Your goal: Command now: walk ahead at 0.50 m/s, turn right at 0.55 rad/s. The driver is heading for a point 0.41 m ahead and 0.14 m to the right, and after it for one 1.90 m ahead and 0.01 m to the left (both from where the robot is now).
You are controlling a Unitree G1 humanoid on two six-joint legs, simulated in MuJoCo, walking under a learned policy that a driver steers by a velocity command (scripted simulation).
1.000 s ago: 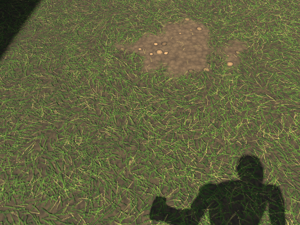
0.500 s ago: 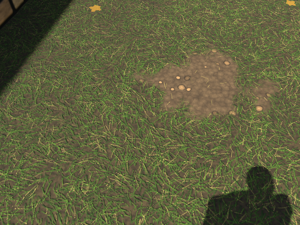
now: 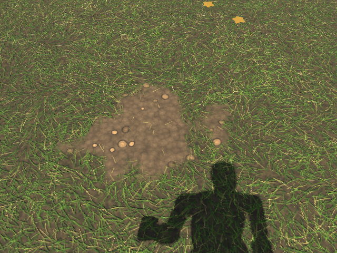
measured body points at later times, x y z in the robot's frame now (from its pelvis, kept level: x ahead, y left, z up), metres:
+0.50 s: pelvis +0.26 -0.04 +0.01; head +0.30 -0.07 +0.45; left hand +0.32 +0.23 -0.11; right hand +0.38 -0.32 -0.11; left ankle +0.46 +0.07 -0.68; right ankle +0.16 -0.07 -0.73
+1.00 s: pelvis +0.37 -0.05 +0.00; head +0.40 -0.04 +0.45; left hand +0.54 +0.18 -0.13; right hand +0.37 -0.33 -0.12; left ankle +0.48 -0.01 -0.73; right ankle +0.34 -0.19 -0.70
